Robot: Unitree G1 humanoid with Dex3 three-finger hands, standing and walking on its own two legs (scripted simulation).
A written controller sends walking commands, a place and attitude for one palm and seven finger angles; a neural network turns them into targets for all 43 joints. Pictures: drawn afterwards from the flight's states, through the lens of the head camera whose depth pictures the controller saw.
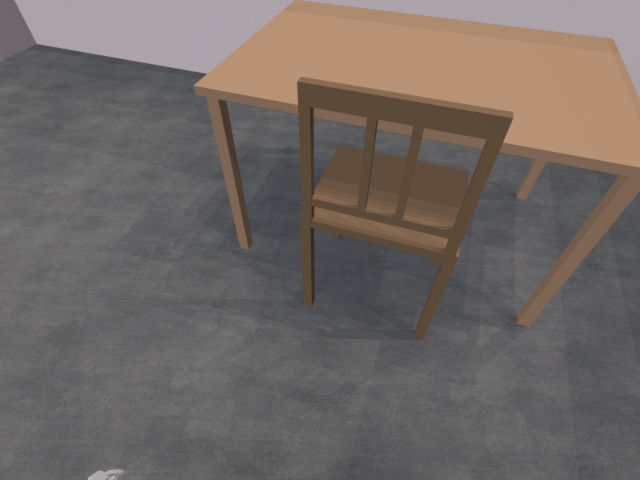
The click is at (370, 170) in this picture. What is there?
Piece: chair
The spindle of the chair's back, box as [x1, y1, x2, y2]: [357, 118, 377, 210]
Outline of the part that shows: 367,118 357,206 357,208 364,210 366,206 377,119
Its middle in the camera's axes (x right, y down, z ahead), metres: +0.11 -0.17 +0.92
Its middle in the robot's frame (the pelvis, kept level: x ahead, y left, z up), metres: +0.80 -0.07 -0.09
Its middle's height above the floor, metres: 0.68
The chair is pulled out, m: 0.00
